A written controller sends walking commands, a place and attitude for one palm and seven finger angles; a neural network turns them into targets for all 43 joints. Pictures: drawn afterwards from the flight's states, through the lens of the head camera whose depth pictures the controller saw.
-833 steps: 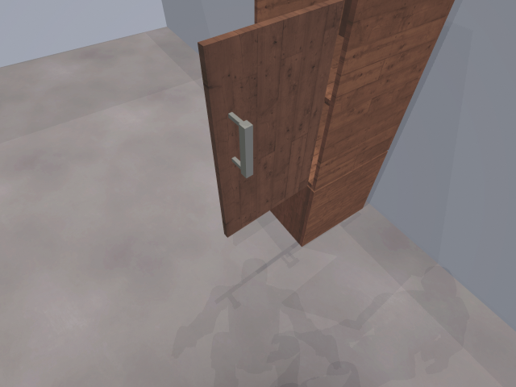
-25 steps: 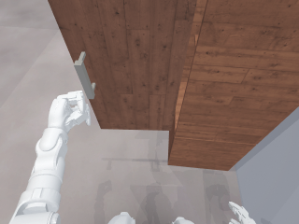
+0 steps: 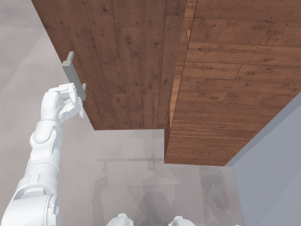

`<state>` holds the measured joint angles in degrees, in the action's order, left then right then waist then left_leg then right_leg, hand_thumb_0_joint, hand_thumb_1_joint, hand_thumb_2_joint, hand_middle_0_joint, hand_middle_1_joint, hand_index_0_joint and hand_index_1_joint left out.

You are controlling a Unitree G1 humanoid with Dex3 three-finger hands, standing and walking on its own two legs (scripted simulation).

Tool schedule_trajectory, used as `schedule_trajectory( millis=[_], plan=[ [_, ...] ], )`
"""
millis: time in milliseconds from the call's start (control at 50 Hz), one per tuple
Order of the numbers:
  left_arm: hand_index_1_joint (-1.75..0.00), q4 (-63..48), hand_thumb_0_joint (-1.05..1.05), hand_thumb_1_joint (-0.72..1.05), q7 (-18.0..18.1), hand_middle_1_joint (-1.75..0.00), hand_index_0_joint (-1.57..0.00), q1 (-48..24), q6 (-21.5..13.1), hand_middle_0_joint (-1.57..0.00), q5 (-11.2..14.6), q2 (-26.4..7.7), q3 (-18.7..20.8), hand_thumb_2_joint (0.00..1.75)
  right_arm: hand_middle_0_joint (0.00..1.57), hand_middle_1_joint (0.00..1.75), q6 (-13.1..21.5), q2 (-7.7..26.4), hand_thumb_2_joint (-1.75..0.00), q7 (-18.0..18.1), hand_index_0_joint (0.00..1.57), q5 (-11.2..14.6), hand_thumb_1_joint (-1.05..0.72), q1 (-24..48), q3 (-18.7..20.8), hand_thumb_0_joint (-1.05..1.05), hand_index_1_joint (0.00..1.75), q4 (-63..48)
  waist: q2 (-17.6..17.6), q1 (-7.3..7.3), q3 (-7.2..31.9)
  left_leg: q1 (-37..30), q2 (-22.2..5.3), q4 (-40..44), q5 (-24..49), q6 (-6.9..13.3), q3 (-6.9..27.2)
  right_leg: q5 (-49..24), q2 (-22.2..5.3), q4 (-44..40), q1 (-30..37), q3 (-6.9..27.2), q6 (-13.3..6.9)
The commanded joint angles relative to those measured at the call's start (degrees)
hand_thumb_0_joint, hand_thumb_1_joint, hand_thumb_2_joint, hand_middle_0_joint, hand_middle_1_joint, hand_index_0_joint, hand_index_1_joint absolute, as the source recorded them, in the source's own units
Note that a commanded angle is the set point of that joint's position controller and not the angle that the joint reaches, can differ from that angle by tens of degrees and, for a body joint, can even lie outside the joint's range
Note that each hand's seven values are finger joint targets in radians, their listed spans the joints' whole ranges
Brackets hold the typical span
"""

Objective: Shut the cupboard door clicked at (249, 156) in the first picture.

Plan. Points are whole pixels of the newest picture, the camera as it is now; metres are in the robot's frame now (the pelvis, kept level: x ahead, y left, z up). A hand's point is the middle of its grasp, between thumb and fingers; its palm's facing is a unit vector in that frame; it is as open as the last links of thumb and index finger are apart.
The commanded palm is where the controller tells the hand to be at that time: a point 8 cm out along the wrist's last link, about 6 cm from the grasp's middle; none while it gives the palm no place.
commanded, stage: bring the fist close to the handle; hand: left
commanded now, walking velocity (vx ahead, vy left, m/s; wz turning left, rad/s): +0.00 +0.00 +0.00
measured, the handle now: (76, 77) +0.52 +0.23 +0.08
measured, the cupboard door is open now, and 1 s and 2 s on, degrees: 94 84 71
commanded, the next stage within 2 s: push the door shut along its arc in 0.10 s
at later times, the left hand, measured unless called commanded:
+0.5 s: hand (81, 95) +0.44 +0.19 +0.09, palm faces -0.06 -1.00 -0.01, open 3.1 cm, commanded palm +0.43 +0.24 +0.08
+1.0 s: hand (85, 81) +0.49 +0.19 +0.09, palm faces -0.14 -0.99 -0.01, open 3.2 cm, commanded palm +0.51 +0.22 +0.08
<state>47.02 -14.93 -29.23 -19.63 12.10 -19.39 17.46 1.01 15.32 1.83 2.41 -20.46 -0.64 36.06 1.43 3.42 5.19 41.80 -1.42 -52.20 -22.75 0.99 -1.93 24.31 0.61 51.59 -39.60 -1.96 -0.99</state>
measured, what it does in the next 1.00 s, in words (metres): stands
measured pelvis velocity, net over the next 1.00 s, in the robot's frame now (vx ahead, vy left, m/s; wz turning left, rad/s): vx -0.02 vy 0.01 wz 0.01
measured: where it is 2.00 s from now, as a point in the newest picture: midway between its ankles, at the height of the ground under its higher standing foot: outside the picture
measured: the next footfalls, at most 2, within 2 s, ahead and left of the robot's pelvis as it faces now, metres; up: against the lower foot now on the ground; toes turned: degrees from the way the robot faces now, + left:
none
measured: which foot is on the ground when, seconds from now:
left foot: down 0.00-1.00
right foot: down 0.00-1.00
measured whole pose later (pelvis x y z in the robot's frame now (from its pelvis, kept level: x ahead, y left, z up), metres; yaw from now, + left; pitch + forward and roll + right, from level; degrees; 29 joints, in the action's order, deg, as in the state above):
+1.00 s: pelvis -0.02 +0.01 -0.03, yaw +0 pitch +20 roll -3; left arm 71.8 -23.2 -59.5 -17.2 8.9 -32.9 16.4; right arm 2.2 16.8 2.0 1.7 -22.5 -2.3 39.4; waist 1.9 9.3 5.4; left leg 57.9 -1.8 -61.4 -23.8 1.5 0.7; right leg 24.7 1.0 58.1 -53.6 -4.4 -0.8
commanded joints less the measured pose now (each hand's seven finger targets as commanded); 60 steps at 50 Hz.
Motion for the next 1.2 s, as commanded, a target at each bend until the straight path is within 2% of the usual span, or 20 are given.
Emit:
schedule_trajectory(
  millis=[0,40,100,180,320,360,460,540,580,700,760,820,900,940,960,980,1060,1100,1160,1180],
  plan=[
    [-1.50,-13.1,0.00,0.90,0.4,-1.50,-1.30,-23.4,-5.4,-1.30,1.1,-13.2,2.3,0.90,0.20,0.30,2.8,8.2,-0.90,0.7,0.20,0.2,-0.90,-0.7,3.3,0.00,0.30,-5.8,1.6,0.09,20.0,-12.0,1.1,6.4,10.8,0.8,2.4,-15.9,0.8,-7.2,8.4,2.1,-0.1],
    [-1.50,-12.3,0.00,0.90,0.1,-1.50,-1.30,-26.2,-5.6,-1.30,0.8,-13.8,1.8,0.90,0.20,0.30,2.8,8.3,-0.90,0.9,0.20,0.2,-0.90,-0.6,3.0,0.00,0.30,-5.4,1.0,0.87,19.4,-11.0,1.0,6.5,9.4,0.9,2.7,-14.5,0.7,-7.1,7.9,2.2,0.0],
    [-1.50,-10.0,0.00,0.90,-0.5,-1.50,-1.30,-25.4,-5.1,-1.30,0.9,-12.0,0.4,0.90,0.20,0.30,3.0,8.3,-0.90,0.8,0.20,0.3,-0.90,-0.4,3.0,0.00,0.30,-5.5,1.7,0.68,18.7,-11.7,1.0,6.8,8.7,0.7,3.0,-13.2,0.8,-7.2,6.5,1.7,-0.2],
    [-1.50,-7.0,0.00,0.90,-0.6,-1.50,-1.30,-25.5,-4.3,-1.30,1.0,-13.2,1.5,0.90,0.20,0.30,2.7,8.5,-0.90,0.8,0.20,0.3,-0.90,-0.4,2.8,0.00,0.30,-5.7,0.0,0.31,18.4,-10.2,1.0,6.7,7.9,0.7,3.3,-12.4,0.7,-7.1,6.6,1.7,-0.2],
    [-1.50,-4.3,0.00,0.90,-2.4,-1.50,-1.30,-33.1,-5.0,-1.30,0.1,-16.0,1.6,0.90,0.20,0.30,2.4,9.2,-0.90,0.9,0.20,0.1,-0.90,-1.4,2.7,0.00,0.30,-4.9,1.5,1.78,20.2,-11.4,0.7,4.9,9.7,0.7,4.1,-13.7,0.8,-5.6,4.1,1.6,-0.5],
    [-1.50,-2.9,0.00,0.90,-3.1,-1.50,-1.30,-36.9,-4.9,-1.30,-0.2,-14.1,-0.9,0.90,0.20,0.30,2.5,9.1,-0.90,0.9,0.20,0.3,-0.90,-1.2,2.5,0.00,0.30,-4.6,2.6,3.05,18.8,-11.2,0.6,4.9,8.1,0.6,4.4,-11.7,0.8,-5.6,1.3,1.4,-0.4],
    [-1.50,1.4,0.00,0.90,-4.2,-1.50,-1.30,-40.5,-4.1,-1.30,-0.4,-17.3,1.2,0.90,0.20,0.30,2.3,9.9,-0.90,0.9,0.20,0.1,-0.90,-2.7,2.5,0.00,0.30,-4.0,2.2,3.46,22.6,-10.7,0.4,3.3,10.2,0.7,5.0,-13.0,0.9,-4.2,0.8,1.5,-0.5],
    [-1.50,4.8,0.00,0.90,-5.2,-1.50,-1.30,-42.4,-3.6,-1.30,-1.0,-19.3,2.1,0.90,0.20,0.30,2.1,10.2,-0.90,0.7,0.20,-0.1,-0.90,-4.1,2.5,0.00,0.30,-3.7,2.4,4.02,23.0,-8.8,0.4,2.3,10.7,0.8,4.8,-13.2,1.0,-3.6,0.1,1.7,-0.3],
    [-1.50,5.7,0.00,0.90,-6.0,-1.50,-1.30,-45.8,-3.3,-1.30,-1.4,-19.2,1.0,0.90,0.20,0.30,2.0,10.4,-0.90,0.8,0.20,0.0,-0.90,-4.8,2.5,0.00,0.30,-3.2,2.1,5.56,22.4,-7.9,0.2,1.7,9.7,1.1,4.9,-12.2,1.1,-3.6,-1.8,1.9,-0.1],
    [-1.50,8.9,0.00,0.90,-7.9,-1.50,-1.30,-50.9,-2.5,-1.30,-2.3,-21.4,0.9,0.90,0.20,0.30,1.9,11.1,-0.90,0.8,0.20,-0.2,-0.90,-7.0,2.6,0.00,0.30,-2.1,4.0,7.10,24.3,-7.8,-0.1,0.1,9.0,1.2,5.7,-10.1,1.4,-2.9,-5.1,1.7,-0.3],
    [-1.50,9.0,0.00,0.90,-8.6,-1.50,-1.30,-53.4,-2.3,-1.30,-2.3,-19.9,-0.6,0.90,0.20,0.30,2.0,11.3,-0.90,0.5,0.20,-0.4,-0.90,-8.1,2.7,0.00,0.30,-1.4,7.0,7.84,25.8,-10.8,-0.4,-0.5,10.2,1.0,6.5,-9.6,1.6,-2.5,-8.6,1.1,-0.5],
    [-1.50,9.3,0.00,0.90,-9.1,-1.50,-1.30,-57.8,-2.0,-1.30,-2.4,-18.3,-2.7,0.90,0.20,0.30,2.3,11.5,-0.90,0.6,0.20,-0.4,-0.90,-8.8,2.6,0.00,0.30,-0.7,7.3,9.46,25.0,-11.9,-0.6,-0.7,9.1,1.0,7.4,-8.1,1.8,-2.5,-11.8,0.7,-0.6],
    [-1.50,11.7,0.00,0.90,-9.1,-1.50,-1.30,-60.6,-1.0,-1.30,-3.2,-21.7,-1.2,0.90,0.20,0.30,2.6,12.1,-0.90,0.8,0.20,-0.4,-0.90,-9.6,2.4,0.00,0.30,0.0,6.3,10.24,24.6,-9.7,-0.9,-1.2,7.1,1.2,7.5,-6.4,1.8,-2.4,-12.9,0.7,-0.6],
    [-1.50,12.4,0.00,0.90,-9.3,-1.50,-1.30,-63.5,-0.7,-1.30,-3.5,-21.3,-2.3,0.90,0.20,0.30,3.1,12.1,-0.90,0.8,0.20,-0.5,-0.90,-9.8,2.1,0.00,0.30,0.5,8.7,10.83,24.6,-9.9,-0.8,-1.8,6.9,1.1,7.7,-6.0,1.8,-2.0,-14.7,0.6,-0.6],
    [-1.50,13.4,0.00,0.90,-9.5,-1.50,-1.30,-63.8,-0.3,-1.30,-3.7,-21.5,-2.4,0.90,0.20,0.30,3.3,12.3,-0.90,0.8,0.20,-0.5,-0.90,-10.1,2.0,0.00,0.30,0.5,7.6,11.22,24.5,-9.4,-0.9,-2.0,6.3,1.2,7.8,-5.6,1.8,-2.0,-15.1,0.6,-0.5],
    [-1.50,14.3,0.00,0.90,-9.5,-1.50,-1.30,-64.4,-0.1,-1.30,-3.9,-23.3,-1.3,0.90,0.20,0.30,3.4,12.5,-0.90,0.9,0.20,-0.5,-0.90,-10.3,1.9,0.00,0.30,0.5,7.7,11.13,24.3,-8.3,-0.9,-2.2,6.1,1.2,7.9,-5.3,1.8,-1.8,-15.0,0.6,-0.6],
    [-1.50,13.7,0.00,0.90,-10.6,-1.50,-1.30,-67.7,0.0,-1.30,-4.3,-23.0,-2.4,0.90,0.20,0.30,4.0,12.6,-0.90,0.8,0.20,-0.9,-0.90,-11.2,1.8,0.00,0.30,1.0,10.9,11.70,28.4,-11.4,-1.1,-3.6,9.2,1.0,8.5,-6.7,2.0,-0.6,-17.1,0.3,-0.8],
    [-1.50,14.1,0.00,0.90,-11.2,-1.50,-1.30,-68.8,0.5,-1.30,-4.3,-22.2,-3.1,0.90,0.20,0.30,4.1,12.6,-0.90,0.8,0.20,-1.0,-0.90,-11.4,1.9,0.00,0.30,1.2,11.0,12.19,28.4,-11.8,-1.3,-4.1,9.8,1.0,8.8,-6.9,2.1,-0.2,-18.3,0.0,-0.9],
    [-1.50,16.8,0.00,0.90,-11.3,-1.50,-1.30,-70.2,1.7,-1.30,-4.5,-24.2,-2.0,0.90,0.20,0.30,4.2,12.9,-0.90,1.0,0.20,-0.9,-0.90,-11.7,1.5,0.00,0.30,1.3,9.5,12.91,27.1,-9.4,-1.4,-4.8,9.0,1.2,8.6,-6.3,2.2,0.0,-18.9,-0.1,-0.7],
    [-1.50,15.6,0.00,0.90,-11.3,-1.50,-1.30,-72.1,1.8,-1.30,-4.7,-24.6,-2.0,0.90,0.20,0.30,4.4,12.8,-0.90,1.0,0.20,-1.1,-0.90,-11.8,1.5,0.00,0.30,1.3,10.7,13.00,27.9,-9.3,-1.4,-5.0,8.8,1.2,8.5,-6.2,2.2,0.3,-19.0,-0.1,-0.7]
  ],
)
